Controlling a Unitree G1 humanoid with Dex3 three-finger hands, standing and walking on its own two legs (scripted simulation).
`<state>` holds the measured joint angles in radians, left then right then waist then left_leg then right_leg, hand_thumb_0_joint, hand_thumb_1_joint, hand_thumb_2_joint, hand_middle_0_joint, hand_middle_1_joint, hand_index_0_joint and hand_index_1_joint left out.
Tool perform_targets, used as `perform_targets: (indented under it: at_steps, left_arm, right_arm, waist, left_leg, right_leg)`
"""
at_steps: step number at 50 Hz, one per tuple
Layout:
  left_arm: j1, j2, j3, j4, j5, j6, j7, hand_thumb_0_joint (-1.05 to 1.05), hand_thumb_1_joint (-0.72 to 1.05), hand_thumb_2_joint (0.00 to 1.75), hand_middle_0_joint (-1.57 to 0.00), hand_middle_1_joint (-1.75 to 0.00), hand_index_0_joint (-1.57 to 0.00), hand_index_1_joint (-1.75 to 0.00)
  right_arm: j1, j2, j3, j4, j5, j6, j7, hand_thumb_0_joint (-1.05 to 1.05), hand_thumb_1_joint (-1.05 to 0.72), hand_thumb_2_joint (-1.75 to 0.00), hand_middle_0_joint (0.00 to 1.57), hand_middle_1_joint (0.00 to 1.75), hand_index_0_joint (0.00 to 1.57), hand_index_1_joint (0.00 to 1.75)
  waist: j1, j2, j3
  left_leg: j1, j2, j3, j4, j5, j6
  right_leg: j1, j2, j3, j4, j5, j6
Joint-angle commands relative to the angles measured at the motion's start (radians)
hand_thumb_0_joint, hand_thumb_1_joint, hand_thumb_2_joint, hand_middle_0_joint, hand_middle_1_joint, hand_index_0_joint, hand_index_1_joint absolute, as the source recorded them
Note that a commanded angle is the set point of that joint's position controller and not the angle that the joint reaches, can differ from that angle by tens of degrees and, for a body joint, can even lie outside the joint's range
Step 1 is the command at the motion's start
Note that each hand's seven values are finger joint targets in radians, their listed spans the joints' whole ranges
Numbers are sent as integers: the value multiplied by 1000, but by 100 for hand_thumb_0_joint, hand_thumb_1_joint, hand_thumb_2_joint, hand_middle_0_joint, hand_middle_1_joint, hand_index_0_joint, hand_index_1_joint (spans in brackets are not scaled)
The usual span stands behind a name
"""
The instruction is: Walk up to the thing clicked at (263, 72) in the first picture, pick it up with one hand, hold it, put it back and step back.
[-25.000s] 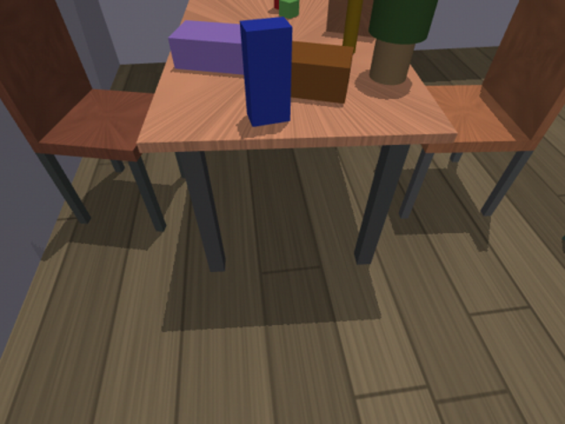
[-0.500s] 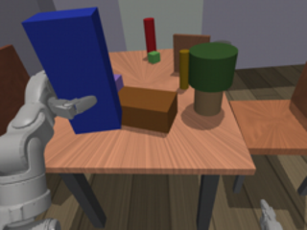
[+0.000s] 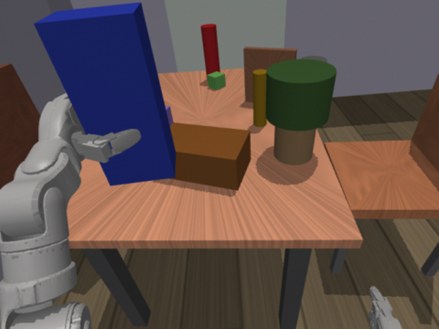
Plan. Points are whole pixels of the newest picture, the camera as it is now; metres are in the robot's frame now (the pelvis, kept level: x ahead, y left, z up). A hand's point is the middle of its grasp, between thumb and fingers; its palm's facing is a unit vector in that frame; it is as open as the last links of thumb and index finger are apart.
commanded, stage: hold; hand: left
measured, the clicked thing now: (123, 105) +0.34 +0.14 +0.32
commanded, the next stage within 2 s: crouch in 0.34 s
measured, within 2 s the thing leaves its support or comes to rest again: neither
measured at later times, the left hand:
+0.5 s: hand (106, 122) +0.32 +0.17 +0.30, palm faces +0.18 -0.98 -0.01, open 10.9 cm
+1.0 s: hand (121, 156) +0.38 +0.20 +0.20, palm faces +0.27 -0.96 +0.01, open 10.9 cm
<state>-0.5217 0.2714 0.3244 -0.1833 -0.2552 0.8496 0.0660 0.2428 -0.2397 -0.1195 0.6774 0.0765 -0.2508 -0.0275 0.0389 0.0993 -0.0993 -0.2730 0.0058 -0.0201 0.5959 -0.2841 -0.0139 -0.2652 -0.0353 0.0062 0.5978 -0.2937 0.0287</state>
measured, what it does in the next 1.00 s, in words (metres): stands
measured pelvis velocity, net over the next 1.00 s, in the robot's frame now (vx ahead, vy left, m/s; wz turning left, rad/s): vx -0.01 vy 0.00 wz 0.00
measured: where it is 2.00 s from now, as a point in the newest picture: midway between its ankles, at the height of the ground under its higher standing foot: outside the picture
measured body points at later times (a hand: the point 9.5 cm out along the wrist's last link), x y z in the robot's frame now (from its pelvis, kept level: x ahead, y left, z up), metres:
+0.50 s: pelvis +0.00 +0.00 +0.00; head -0.06 -0.04 +0.44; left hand +0.31 +0.22 +0.30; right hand +0.18 -0.26 -0.07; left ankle +0.02 +0.13 -0.73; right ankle +0.02 -0.14 -0.73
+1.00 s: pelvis -0.01 +0.00 +0.00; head -0.02 -0.02 +0.45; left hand +0.36 +0.25 +0.20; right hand +0.15 -0.27 -0.07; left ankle +0.02 +0.13 -0.73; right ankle +0.02 -0.14 -0.73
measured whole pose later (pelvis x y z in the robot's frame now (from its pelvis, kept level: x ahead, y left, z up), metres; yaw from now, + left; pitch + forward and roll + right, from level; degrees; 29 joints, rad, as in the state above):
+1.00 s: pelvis -0.01 +0.00 +0.00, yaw +0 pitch +0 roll +0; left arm -0.52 0.29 0.31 0.20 -0.17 0.53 0.08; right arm 0.24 -0.23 -0.10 0.68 0.04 -0.30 -0.10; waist -0.01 0.03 -0.04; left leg -0.33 0.01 -0.02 0.61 -0.27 -0.02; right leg -0.33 -0.03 0.01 0.61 -0.28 0.02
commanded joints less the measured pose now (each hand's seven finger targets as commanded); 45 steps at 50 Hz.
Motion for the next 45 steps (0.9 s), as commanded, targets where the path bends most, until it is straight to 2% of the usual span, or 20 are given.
perform_targets:
  at_steps: [1, 5, 6, 9, 10, 14, 18, 20, 21, 23, 26, 28, 29, 30, 34, 36, 38, 40, 42, 45]
  left_arm:
    - [-439, 201, 68, -249, -17, -87, -3, 0, 0, 129, -130, -149, -134, -148]
    - [-482, 244, 94, -304, -16, -96, 6, 0, -2, 128, -129, -148, -133, -147]
    - [-486, 252, 100, -314, -14, -98, 9, 0, -2, 129, -129, -148, -133, -147]
    - [-453, 210, 78, -288, -17, -100, 11, 0, -1, 129, -130, -149, -134, -148]
    - [-468, 215, 68, -321, -15, -105, 12, 0, -1, 128, -130, -149, -134, -148]
    - [-480, 203, 45, -288, -14, -95, 1, 0, 0, 128, -131, -148, -134, -147]
    - [-513, 227, 46, -288, -14, -87, -10, 0, 1, 130, -133, -150, -137, -150]
    - [-524, 242, 64, -273, -17, -82, -12, 0, 3, 130, -132, -149, -136, -149]
    - [-516, 232, 65, -201, -21, -72, -14, 0, 3, 133, -133, -151, -135, -152]
    - [-510, 213, 51, -192, -24, -67, -12, 0, 2, 125, -131, -146, -134, -145]
    - [-517, 234, 75, -159, -21, -65, 0, 0, 8, 127, -134, -147, -137, -146]
    - [-461, 202, 72, -70, -27, -60, 5, 0, 6, 128, -134, -148, -137, -147]
    - [-482, 192, 53, -79, -21, -66, 10, 0, 6, 127, -134, -147, -137, -146]
    - [-481, 204, 64, -64, -18, -73, 16, 0, 7, 127, -132, -146, -135, -145]
    - [-519, 203, 36, -62, 6, -124, 31, 0, 8, 126, -132, -145, -135, -144]
    - [-510, 231, 53, -28, 15, -166, 30, 0, 9, 124, -130, -142, -133, -142]
    - [-525, 228, 35, 19, 33, -209, 29, 0, 9, 123, -129, -141, -132, -140]
    - [-553, 249, 48, 22, 41, -269, 25, 0, 11, 123, -128, -142, -131, -141]
    - [-585, 260, 49, 24, 50, -323, 26, 0, 11, 123, -128, -141, -131, -140]
    - [-589, 277, 62, 44, 57, -407, 22, 0, 13, 124, -127, -141, -130, -140]
  right_arm:
    - [-159, -110, -34, -190, 9, -55, 2, 0, 53, -6, 5, 5, 5, 5]
    - [-168, -112, -37, -187, 7, -55, -2, 0, 53, -6, 5, 5, 5, 5]
    - [-166, -125, -53, -185, 5, -55, -4, 0, 53, -6, 5, 5, 5, 5]
    - [-158, -95, -29, -161, 4, -57, -8, 0, 52, -6, 5, 5, 5, 5]
    - [-173, -99, -30, -166, 6, -60, -9, 0, 53, -6, 5, 5, 5, 5]
    - [-166, -105, -28, -148, 2, -66, -14, 0, 52, -6, 5, 5, 5, 5]
    - [-183, -117, -31, -172, 5, -72, -19, 0, 53, -6, 5, 5, 5, 5]
    - [-177, -106, -24, -140, 4, -72, -19, 0, 54, -6, 5, 5, 5, 5]
    - [-179, -117, -32, -164, 3, -74, -22, 0, 51, -7, 5, 5, 5, 5]
    - [-178, -117, -35, -139, 5, -74, -18, 0, 54, -5, 5, 5, 5, 5]
    - [-165, -110, -35, -134, 8, -69, -15, 0, 56, -5, 5, 5, 5, 5]
    - [-162, -125, -50, -142, 8, -66, -13, 0, 56, -5, 5, 5, 5, 5]
    - [-164, -115, -39, -144, 9, -68, -11, 0, 56, -5, 5, 5, 5, 5]
    - [-160, -112, -39, -142, 8, -68, -10, 0, 56, -5, 5, 5, 5, 5]
    - [-149, -108, -33, -159, 5, -68, -11, 0, 55, -5, 5, 5, 5, 5]
    - [-151, -119, -39, -145, -1, -72, -21, 0, 55, -5, 5, 5, 5, 5]
    - [-154, -120, -34, -149, -10, -78, -29, 0, 55, -5, 5, 5, 5, 5]
    - [-150, -114, -27, -150, -15, -88, -39, 0, 55, -5, 5, 5, 5, 5]
    - [-164, -127, -34, -180, -22, -99, -54, 0, 55, -5, 5, 5, 5, 5]
    - [-162, -111, -18, -170, -29, -111, -69, 0, 55, -5, 5, 5, 5, 5]
  waist:
    - [15, -96, -190]
    - [17, -106, -184]
    - [4, -94, -196]
    - [0, -104, -172]
    - [10, -91, -161]
    - [-11, -74, -171]
    - [-8, -65, -195]
    - [0, -70, -176]
    - [-12, -102, -174]
    - [-3, -105, -144]
    - [1, -111, -151]
    - [-5, -156, -133]
    - [-3, -141, -132]
    - [0, -153, -128]
    - [-12, -129, -140]
    - [-7, -136, -135]
    - [-22, -134, -140]
    - [-20, -120, -156]
    - [-31, -97, -240]
    - [-27, -75, -252]
  left_leg:
    - [100, -20, 30, -79, 160, 16]
    - [88, -26, 33, -77, 149, 21]
    - [93, -29, 39, -75, 136, 22]
    - [88, -28, 37, -75, 132, 24]
    - [76, -27, 35, -82, 120, 20]
    - [91, -33, 40, -77, 101, 23]
    - [102, -30, 32, -82, 113, 21]
    - [94, -30, 32, -85, 100, 20]
    - [93, -28, 32, -84, 100, 23]
    - [73, -27, 29, -91, 85, 22]
    - [75, -28, 34, -89, 106, 21]
    - [64, -24, 30, -93, 106, 23]
    - [67, -27, 34, -95, 103, 21]
    - [69, -26, 33, -96, 99, 21]
    - [70, -30, 39, -98, 79, 22]
    - [55, -30, 38, -95, 68, 24]
    - [56, -29, 37, -95, 57, 24]
    - [52, -28, 33, -91, 50, 24]
    - [88, -26, 31, -79, 73, 22]
    - [79, -23, 26, -70, 94, 18]
  right_leg:
    - [15, 38, -70, -103, 132, -25]
    - [15, 33, -65, -110, 126, -22]
    - [11, 30, -59, -112, 120, -21]
    - [6, 28, -60, -109, 120, -19]
    - [0, 32, -65, -107, 104, -24]
    - [-9, 26, -59, -111, 95, -21]
    - [-7, 31, -65, -110, 105, -24]
    - [-12, 32, -67, -113, 88, -22]
    - [-8, 33, -66, -118, 92, -18]
    - [-12, 33, -67, -115, 81, -21]
    - [-17, 35, -69, -112, 94, -21]
    - [-12, 37, -70, -119, 96, -19]
    - [-19, 35, -67, -117, 93, -20]
    - [-22, 36, -67, -119, 87, -20]
    - [-29, 29, -60, -123, 77, -21]
    - [-30, 27, -56, -126, 68, -18]
    - [-39, 26, -53, -125, 62, -20]
    - [-30, 23, -51, -121, 61, -20]
    - [-17, 24, -50, -109, 83, -21]
    - [-5, 23, -48, -95, 103, -20]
